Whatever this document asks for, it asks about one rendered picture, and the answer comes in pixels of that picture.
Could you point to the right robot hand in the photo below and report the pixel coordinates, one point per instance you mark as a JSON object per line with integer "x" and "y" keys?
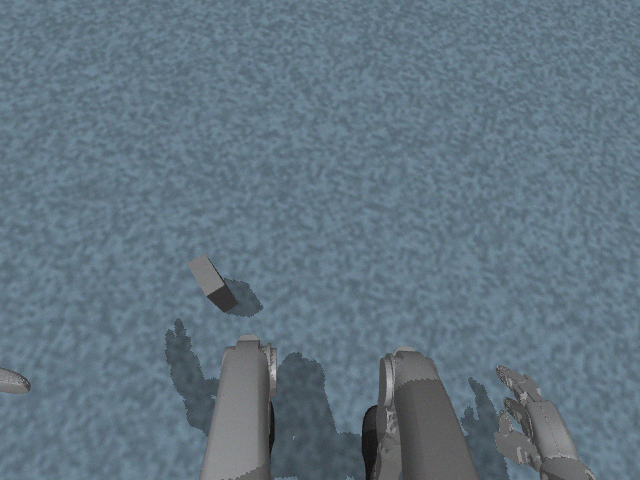
{"x": 541, "y": 422}

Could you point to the left robot hand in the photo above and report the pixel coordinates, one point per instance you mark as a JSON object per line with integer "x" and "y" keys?
{"x": 12, "y": 382}

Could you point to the right robot foot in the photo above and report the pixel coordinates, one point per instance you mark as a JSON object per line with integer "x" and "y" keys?
{"x": 369, "y": 441}

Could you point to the right robot arm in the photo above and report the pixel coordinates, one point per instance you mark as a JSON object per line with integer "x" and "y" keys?
{"x": 565, "y": 469}

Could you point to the carton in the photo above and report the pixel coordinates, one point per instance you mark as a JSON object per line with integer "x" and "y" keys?
{"x": 212, "y": 283}

